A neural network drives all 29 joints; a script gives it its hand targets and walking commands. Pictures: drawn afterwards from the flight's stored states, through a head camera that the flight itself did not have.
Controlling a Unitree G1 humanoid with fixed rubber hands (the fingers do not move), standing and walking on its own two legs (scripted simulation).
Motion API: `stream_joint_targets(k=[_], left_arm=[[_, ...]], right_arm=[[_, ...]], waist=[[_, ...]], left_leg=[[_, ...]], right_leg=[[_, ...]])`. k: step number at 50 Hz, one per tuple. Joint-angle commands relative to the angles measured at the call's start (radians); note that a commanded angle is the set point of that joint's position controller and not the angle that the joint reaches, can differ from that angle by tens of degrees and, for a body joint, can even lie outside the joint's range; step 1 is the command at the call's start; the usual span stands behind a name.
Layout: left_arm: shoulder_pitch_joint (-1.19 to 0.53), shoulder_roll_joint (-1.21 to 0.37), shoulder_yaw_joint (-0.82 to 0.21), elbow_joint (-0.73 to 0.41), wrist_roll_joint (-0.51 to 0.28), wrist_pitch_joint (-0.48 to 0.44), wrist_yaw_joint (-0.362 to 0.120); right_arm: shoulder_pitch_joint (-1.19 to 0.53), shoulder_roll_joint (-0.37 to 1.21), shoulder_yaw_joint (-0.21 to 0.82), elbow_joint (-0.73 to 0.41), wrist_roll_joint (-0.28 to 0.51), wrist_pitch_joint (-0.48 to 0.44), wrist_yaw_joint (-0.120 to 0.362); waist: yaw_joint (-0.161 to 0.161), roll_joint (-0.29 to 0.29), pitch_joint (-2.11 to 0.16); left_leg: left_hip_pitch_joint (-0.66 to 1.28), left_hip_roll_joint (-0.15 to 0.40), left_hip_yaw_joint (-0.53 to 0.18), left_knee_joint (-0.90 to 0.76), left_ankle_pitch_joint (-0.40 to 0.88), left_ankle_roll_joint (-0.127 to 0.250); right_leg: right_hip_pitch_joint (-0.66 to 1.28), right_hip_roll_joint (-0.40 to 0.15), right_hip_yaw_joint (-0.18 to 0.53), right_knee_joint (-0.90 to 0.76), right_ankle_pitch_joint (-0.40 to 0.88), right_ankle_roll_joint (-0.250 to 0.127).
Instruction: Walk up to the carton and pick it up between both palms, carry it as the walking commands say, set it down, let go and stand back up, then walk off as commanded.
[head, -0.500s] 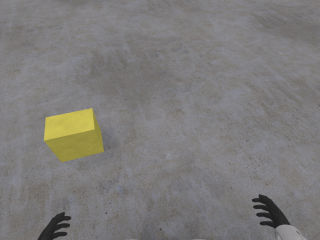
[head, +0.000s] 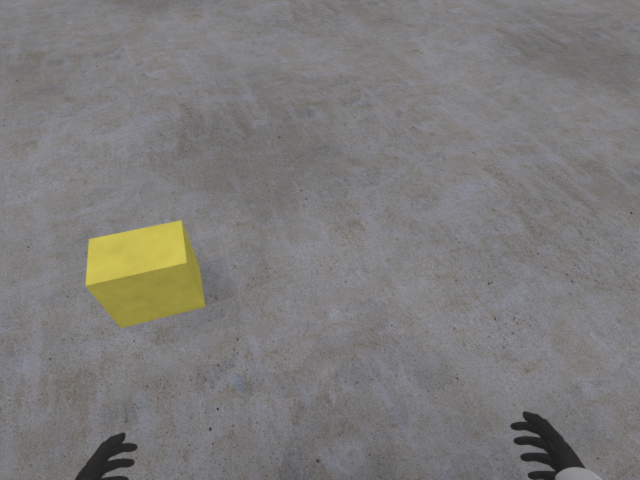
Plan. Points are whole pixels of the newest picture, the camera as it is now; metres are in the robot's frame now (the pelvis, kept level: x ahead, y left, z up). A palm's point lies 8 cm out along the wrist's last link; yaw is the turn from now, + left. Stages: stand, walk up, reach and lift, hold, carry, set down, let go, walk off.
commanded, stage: stand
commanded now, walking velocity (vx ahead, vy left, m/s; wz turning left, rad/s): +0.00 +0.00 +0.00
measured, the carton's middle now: (150, 274) +0.82 +0.57 -0.63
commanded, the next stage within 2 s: walk up in 0.90 s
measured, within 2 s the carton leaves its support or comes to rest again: neither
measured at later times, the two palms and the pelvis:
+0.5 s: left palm out of the picture +0.11 +0.30 -0.09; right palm out of the picture +0.12 -0.31 -0.09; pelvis +0.00 +0.00 +0.01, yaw +0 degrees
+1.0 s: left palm out of the picture +0.10 +0.30 -0.09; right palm out of the picture +0.11 -0.31 -0.09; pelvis +0.00 -0.01 +0.01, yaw +0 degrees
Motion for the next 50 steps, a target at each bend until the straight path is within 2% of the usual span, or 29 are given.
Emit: stream_joint_targets(k=[1, 3, 4, 5, 7, 10, 12, 13, 15, 17, 18, 20, 21, 23, 25, 26, 27, 29, 32, 33, 35, 38, 39, 41, 43, 44, 46, 49, 50], left_arm=[[-0.018, 0.139, 0.021, -0.024, -0.006, -0.015, 0.003], [-0.072, 0.157, 0.031, -0.023, 0.002, -0.011, 0.004], [-0.046, 0.15, 0.024, -0.001, -0.003, -0.011, 0.005], [-0.038, 0.166, 0.026, -0.004, -0.007, -0.012, 0.002], [-0.049, 0.149, 0.023, 0.012, -0.006, 0.0, 0.006], [-0.062, 0.16, 0.029, 0.023, 0.006, -0.005, 0.01], [-0.061, 0.166, 0.028, 0.041, 0.005, -0.002, 0.008], [-0.059, 0.173, 0.036, 0.034, 0.001, -0.002, 0.009], [-0.043, 0.168, 0.024, 0.055, -0.007, -0.004, 0.009], [-0.064, 0.169, 0.027, 0.051, 0.0, -0.003, 0.013], [-0.06, 0.145, 0.02, 0.061, 0.005, -0.003, 0.015], [-0.064, 0.181, 0.029, 0.057, -0.004, 0.002, 0.013], [-0.058, 0.165, 0.026, 0.059, -0.002, 0.008, 0.007], [-0.089, 0.171, 0.027, 0.074, 0.011, 0.009, 0.013], [-0.053, 0.162, 0.027, 0.073, -0.001, 0.004, 0.013], [-0.076, 0.184, 0.026, 0.074, 0.007, 0.0, 0.009], [-0.078, 0.177, 0.029, 0.074, 0.002, 0.006, 0.009], [-0.083, 0.183, 0.03, 0.079, 0.001, 0.006, 0.01], [-0.064, 0.145, 0.014, 0.08, -0.003, -0.003, 0.008], [-0.061, 0.154, 0.021, 0.075, -0.005, -0.01, 0.008], [-0.076, 0.169, 0.023, 0.082, -0.001, 0.001, 0.01], [-0.059, 0.184, 0.027, 0.105, -0.001, 0.003, 0.008], [-0.059, 0.185, 0.027, 0.093, 0.002, 0.0, 0.009], [-0.071, 0.162, 0.019, 0.085, 0.002, 0.004, 0.008], [-0.079, 0.163, 0.018, 0.093, 0.001, -0.004, 0.013], [-0.076, 0.141, 0.019, 0.089, 0.002, 0.003, 0.012], [-0.052, 0.177, 0.022, 0.098, 0.0, -0.003, 0.008], [-0.053, 0.179, 0.024, 0.098, -0.001, -0.002, 0.009], [-0.062, 0.159, 0.018, 0.106, -0.004, -0.002, 0.009]], right_arm=[[-0.059, -0.187, -0.04, -0.053, 0.003, -0.015, -0.001], [-0.062, -0.184, -0.042, -0.041, 0.009, -0.013, -0.005], [-0.051, -0.182, -0.04, -0.024, 0.008, -0.014, -0.002], [-0.037, -0.172, -0.035, -0.011, 0.006, -0.013, -0.006], [-0.068, -0.186, -0.036, 0.005, 0.005, -0.012, -0.008], [-0.065, -0.185, -0.038, 0.027, 0.003, -0.007, -0.007], [-0.054, -0.205, -0.039, 0.038, 0.006, -0.002, -0.005], [-0.052, -0.19, -0.035, 0.048, 0.005, -0.002, 0.001], [-0.055, -0.176, -0.031, 0.06, 0.007, -0.004, -0.006], [-0.056, -0.178, -0.033, 0.065, 0.015, 0.0, -0.006], [-0.054, -0.191, -0.04, 0.059, 0.006, 0.0, -0.002], [-0.051, -0.178, -0.036, 0.068, 0.004, 0.002, -0.003], [-0.06, -0.193, -0.03, 0.074, 0.003, 0.001, -0.005], [-0.074, -0.181, -0.039, 0.066, 0.007, 0.001, -0.004], [-0.073, -0.178, -0.033, 0.078, 0.002, 0.004, -0.003], [-0.053, -0.182, -0.034, 0.086, 0.0, 0.003, -0.002], [-0.04, -0.184, -0.032, 0.095, 0.005, 0.001, -0.002], [-0.059, -0.181, -0.038, 0.095, -0.001, 0.003, -0.003], [-0.054, -0.19, -0.04, 0.094, 0.008, 0.002, -0.002], [-0.061, -0.177, -0.028, 0.09, 0.014, -0.002, -0.007], [-0.089, -0.2, -0.039, 0.089, -0.002, 0.005, -0.005], [-0.065, -0.176, -0.032, 0.096, 0.007, 0.006, -0.002], [-0.076, -0.181, -0.034, 0.105, 0.003, 0.006, -0.002], [-0.077, -0.204, -0.036, 0.116, 0.009, 0.013, -0.004], [-0.077, -0.177, -0.033, 0.101, 0.01, 0.006, -0.002], [-0.089, -0.194, -0.035, 0.097, 0.007, 0.003, -0.002], [-0.059, -0.18, -0.037, 0.109, 0.014, 0.003, -0.006], [-0.06, -0.18, -0.03, 0.105, 0.015, 0.002, -0.008], [-0.05, -0.181, -0.028, 0.114, 0.003, 0.003, -0.009]], waist=[[-0.007, 0.066, -0.099], [-0.009, -0.004, -0.074], [-0.024, 0.042, -0.145], [-0.013, 0.013, -0.121], [-0.01, 0.051, -0.097], [-0.005, -0.013, -0.086], [-0.026, 0.029, -0.109], [-0.005, -0.001, -0.121], [-0.009, 0.034, -0.116], [-0.015, -0.014, -0.085], [-0.019, 0.029, -0.103], [-0.008, -0.012, -0.113], [-0.014, 0.043, -0.076], [-0.013, -0.001, -0.071], [-0.002, 0.008, -0.072], [-0.016, -0.008, -0.038], [-0.002, 0.04, -0.044], [-0.014, 0.055, -0.07], [-0.002, 0.016, -0.116], [0.004, -0.028, -0.1], [-0.002, 0.038, -0.059], [-0.012, 0.022, -0.085], [-0.004, -0.018, -0.051], [0.003, 0.065, -0.057], [-0.015, -0.003, -0.059], [-0.008, 0.047, -0.074], [-0.009, -0.016, -0.105], [-0.009, 0.016, -0.099], [-0.008, 0.061, -0.072]], left_leg=[[0.056, 0.103, -0.101, -0.149, 0.192, 0.046], [0.022, 0.108, -0.096, -0.154, 0.182, 0.043], [0.064, 0.113, -0.093, -0.142, 0.214, 0.048], [0.066, 0.111, -0.093, -0.144, 0.25, 0.042], [0.058, 0.109, -0.088, -0.159, 0.215, 0.037], [0.055, 0.104, -0.096, -0.172, 0.193, 0.038], [0.101, 0.107, -0.087, -0.18, 0.226, 0.034], [0.107, 0.107, -0.097, -0.171, 0.248, 0.031], [0.093, 0.111, -0.077, -0.177, 0.275, 0.03], [0.083, 0.102, -0.078, -0.18, 0.267, 0.027], [0.101, 0.104, -0.072, -0.188, 0.265, 0.025], [0.113, 0.111, -0.08, -0.211, 0.2, 0.025], [0.071, 0.113, -0.076, -0.208, 0.162, 0.026], [0.084, 0.11, -0.086, -0.224, 0.188, 0.021], [0.082, 0.107, -0.081, -0.215, 0.173, 0.028], [0.086, 0.11, -0.089, -0.242, 0.164, 0.022], [0.08, 0.116, -0.071, -0.243, 0.144, 0.024], [0.088, 0.118, -0.085, -0.253, 0.145, 0.03], [0.122, 0.119, -0.083, -0.232, 0.203, 0.022], [0.115, 0.117, -0.084, -0.243, 0.206, 0.021], [0.102, 0.13, -0.089, -0.238, 0.179, 0.03], [0.102, 0.12, -0.087, -0.238, 0.158, 0.031], [0.093, 0.126, -0.096, -0.245, 0.145, 0.028], [0.084, 0.119, -0.09, -0.248, 0.144, 0.028], [0.095, 0.133, -0.098, -0.251, 0.148, 0.038], [0.091, 0.124, -0.085, -0.241, 0.184, 0.03], [0.133, 0.13, -0.09, -0.242, 0.218, 0.026], [0.14, 0.14, -0.091, -0.232, 0.25, 0.034], [0.123, 0.123, -0.082, -0.234, 0.231, 0.03]], right_leg=[[0.03, -0.086, 0.078, -0.095, 0.181, -0.052], [0.031, -0.088, 0.064, -0.115, 0.181, -0.039], [0.065, -0.094, 0.067, -0.113, 0.21, -0.043], [0.065, -0.094, 0.065, -0.111, 0.244, -0.046], [0.067, -0.103, 0.079, -0.144, 0.241, -0.037], [0.058, -0.099, 0.069, -0.15, 0.201, -0.042], [0.063, -0.103, 0.075, -0.17, 0.228, -0.044], [0.089, -0.1, 0.078, -0.172, 0.264, -0.037], [0.102, -0.114, 0.086, -0.172, 0.294, -0.036], [0.095, -0.101, 0.072, -0.193, 0.307, -0.033], [0.094, -0.109, 0.076, -0.179, 0.294, -0.034], [0.089, -0.103, 0.081, -0.19, 0.212, -0.033], [0.074, -0.098, 0.078, -0.21, 0.185, -0.028], [0.084, -0.109, 0.077, -0.206, 0.21, -0.041], [0.092, -0.103, 0.076, -0.221, 0.21, -0.037], [0.052, -0.11, 0.085, -0.207, 0.172, -0.039], [0.071, -0.105, 0.093, -0.228, 0.152, -0.04], [0.092, -0.099, 0.083, -0.221, 0.167, -0.04], [0.112, -0.106, 0.093, -0.225, 0.214, -0.036], [0.097, -0.104, 0.091, -0.214, 0.201, -0.037], [0.063, -0.109, 0.085, -0.23, 0.203, -0.041], [0.099, -0.115, 0.098, -0.238, 0.196, -0.037], [0.078, -0.112, 0.079, -0.235, 0.167, -0.036], [0.084, -0.121, 0.094, -0.246, 0.207, -0.039], [0.075, -0.111, 0.097, -0.241, 0.185, -0.044], [0.11, -0.109, 0.087, -0.242, 0.251, -0.031], [0.116, -0.105, 0.068, -0.232, 0.25, -0.033], [0.099, -0.113, 0.078, -0.233, 0.256, -0.033], [0.092, -0.108, 0.084, -0.23, 0.217, -0.032]])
